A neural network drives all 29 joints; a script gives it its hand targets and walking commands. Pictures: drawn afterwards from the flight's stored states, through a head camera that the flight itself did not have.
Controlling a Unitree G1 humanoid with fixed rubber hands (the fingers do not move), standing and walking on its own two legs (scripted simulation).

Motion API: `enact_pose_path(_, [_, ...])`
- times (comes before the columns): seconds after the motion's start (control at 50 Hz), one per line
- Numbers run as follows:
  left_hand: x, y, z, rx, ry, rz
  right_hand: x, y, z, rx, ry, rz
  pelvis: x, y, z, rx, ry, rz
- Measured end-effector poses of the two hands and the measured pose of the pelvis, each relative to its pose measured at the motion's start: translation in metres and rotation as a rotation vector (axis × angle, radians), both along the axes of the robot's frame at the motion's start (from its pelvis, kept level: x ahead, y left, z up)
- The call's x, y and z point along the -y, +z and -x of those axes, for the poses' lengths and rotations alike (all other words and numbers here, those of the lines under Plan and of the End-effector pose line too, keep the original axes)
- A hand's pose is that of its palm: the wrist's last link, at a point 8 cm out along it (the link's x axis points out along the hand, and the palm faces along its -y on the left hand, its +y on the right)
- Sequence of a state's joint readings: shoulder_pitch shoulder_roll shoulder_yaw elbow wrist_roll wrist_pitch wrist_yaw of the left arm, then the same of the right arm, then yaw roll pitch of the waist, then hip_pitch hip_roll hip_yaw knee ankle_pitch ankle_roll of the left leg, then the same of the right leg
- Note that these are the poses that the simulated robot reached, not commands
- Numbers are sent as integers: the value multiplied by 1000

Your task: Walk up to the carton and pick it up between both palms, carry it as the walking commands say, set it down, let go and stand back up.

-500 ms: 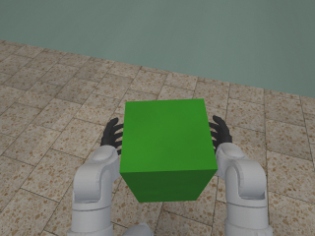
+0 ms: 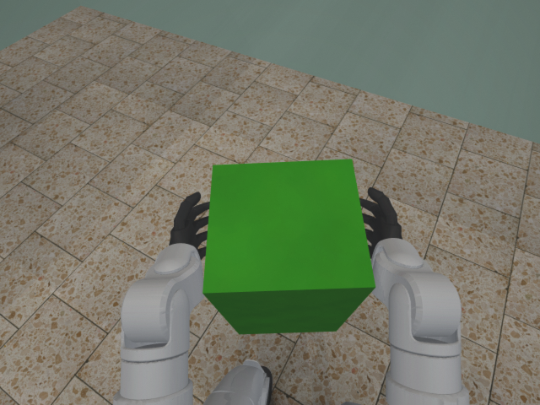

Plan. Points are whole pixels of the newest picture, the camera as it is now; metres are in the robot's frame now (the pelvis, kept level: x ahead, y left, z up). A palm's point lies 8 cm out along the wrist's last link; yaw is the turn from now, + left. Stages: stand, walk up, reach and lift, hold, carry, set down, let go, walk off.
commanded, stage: carry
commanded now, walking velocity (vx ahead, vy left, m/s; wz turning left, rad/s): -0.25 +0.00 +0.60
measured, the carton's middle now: (285, 262) +0.30 +0.01 +0.02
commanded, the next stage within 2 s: none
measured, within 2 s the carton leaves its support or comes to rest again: neither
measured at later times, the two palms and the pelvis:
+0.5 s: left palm out of the picture +0.06 +0.23 +0.08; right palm (315, 402) +0.12 -0.02 +0.08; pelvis -0.20 +0.03 +0.00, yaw +13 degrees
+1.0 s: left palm out of the picture -0.21 +0.28 +0.07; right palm out of the picture -0.08 +0.06 +0.08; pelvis -0.39 +0.02 +0.00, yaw +27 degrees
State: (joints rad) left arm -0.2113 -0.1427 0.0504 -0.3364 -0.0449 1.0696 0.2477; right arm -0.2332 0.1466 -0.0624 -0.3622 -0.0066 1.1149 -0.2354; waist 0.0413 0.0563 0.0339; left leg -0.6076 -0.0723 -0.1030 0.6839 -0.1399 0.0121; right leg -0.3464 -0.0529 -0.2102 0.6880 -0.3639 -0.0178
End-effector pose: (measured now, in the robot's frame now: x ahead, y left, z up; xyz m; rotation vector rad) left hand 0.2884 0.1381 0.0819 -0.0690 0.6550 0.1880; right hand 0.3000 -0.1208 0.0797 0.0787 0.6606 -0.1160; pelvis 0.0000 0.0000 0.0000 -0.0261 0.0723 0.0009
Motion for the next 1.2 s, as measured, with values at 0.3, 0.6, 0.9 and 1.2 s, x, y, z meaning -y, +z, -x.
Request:
enact_pose_path(0.3, [-71, -9, 124, -10, 86, 24, -73, -3, 102, -8, 102, 54, -43, -12, 102, 75, 103, 10])
enact_pose_path(0.6, [-93, 10, 279, 4, 227, -3, -101, 4, 225, 6, 241, 18, -32, 1, 233, 85, 234, -8])
enact_pose_path(0.9, [-148, -23, 448, -84, 405, 53, -174, -13, 346, -76, 434, 95, -43, -8, 357, 65, 415, 16])
enact_pose_path(1.2, [-130, 18, 560, 23, 488, -11, -165, 15, 442, 29, 505, 19, -12, 1, 452, 94, 488, -5])
